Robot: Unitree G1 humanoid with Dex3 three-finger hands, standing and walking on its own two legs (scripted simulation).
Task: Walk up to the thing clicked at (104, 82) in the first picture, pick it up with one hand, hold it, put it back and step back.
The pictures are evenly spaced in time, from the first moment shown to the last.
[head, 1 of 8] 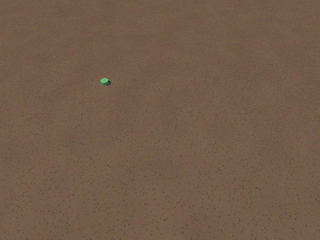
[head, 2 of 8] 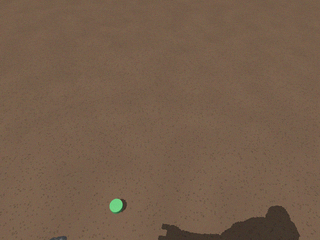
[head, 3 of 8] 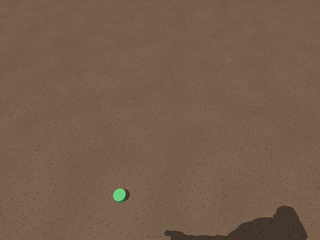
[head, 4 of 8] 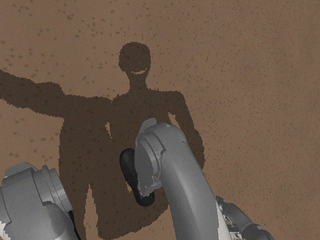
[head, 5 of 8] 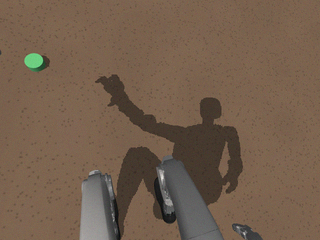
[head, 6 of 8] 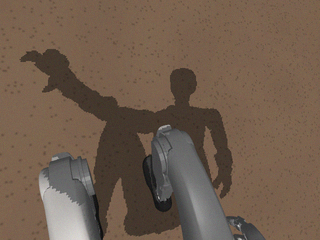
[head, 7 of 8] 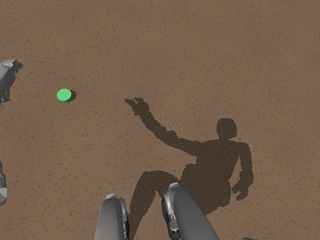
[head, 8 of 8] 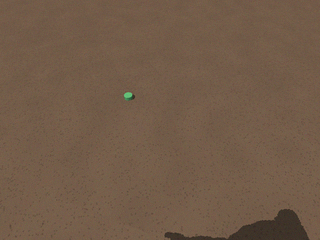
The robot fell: no
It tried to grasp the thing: yes
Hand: left
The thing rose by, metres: 0.66
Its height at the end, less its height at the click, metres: +0.00
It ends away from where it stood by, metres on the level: 0.31
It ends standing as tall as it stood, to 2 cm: yes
